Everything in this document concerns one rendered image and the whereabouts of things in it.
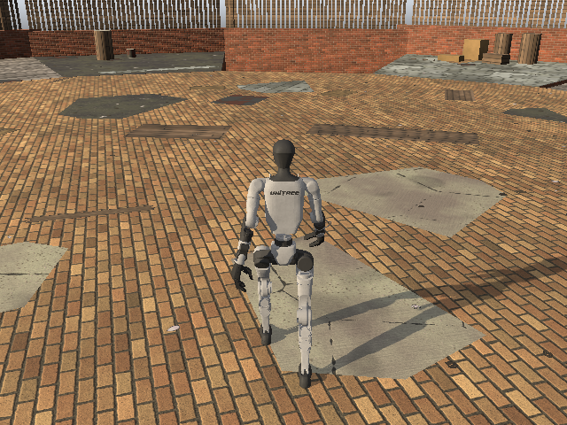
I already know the robot right forearm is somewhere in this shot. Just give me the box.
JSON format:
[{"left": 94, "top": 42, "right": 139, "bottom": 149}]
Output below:
[{"left": 314, "top": 211, "right": 325, "bottom": 237}]

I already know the robot left upper arm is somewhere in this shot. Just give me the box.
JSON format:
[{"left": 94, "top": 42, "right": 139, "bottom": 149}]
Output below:
[{"left": 245, "top": 178, "right": 266, "bottom": 228}]

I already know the left robot hand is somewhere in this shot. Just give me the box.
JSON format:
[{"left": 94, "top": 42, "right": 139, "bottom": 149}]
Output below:
[{"left": 231, "top": 261, "right": 253, "bottom": 292}]

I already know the right robot thigh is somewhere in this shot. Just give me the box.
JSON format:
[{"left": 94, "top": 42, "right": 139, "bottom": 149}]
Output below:
[{"left": 296, "top": 249, "right": 314, "bottom": 326}]

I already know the robot left forearm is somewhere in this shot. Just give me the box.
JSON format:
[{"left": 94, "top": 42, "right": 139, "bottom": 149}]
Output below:
[{"left": 234, "top": 215, "right": 253, "bottom": 265}]

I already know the robot right upper arm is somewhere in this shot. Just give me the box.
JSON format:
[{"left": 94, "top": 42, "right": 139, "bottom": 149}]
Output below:
[{"left": 302, "top": 177, "right": 323, "bottom": 223}]

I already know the right robot foot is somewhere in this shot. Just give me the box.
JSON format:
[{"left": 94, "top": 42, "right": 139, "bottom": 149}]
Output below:
[{"left": 299, "top": 363, "right": 312, "bottom": 388}]

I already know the right robot hand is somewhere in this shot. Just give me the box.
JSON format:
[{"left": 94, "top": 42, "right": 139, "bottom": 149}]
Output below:
[{"left": 304, "top": 231, "right": 324, "bottom": 247}]

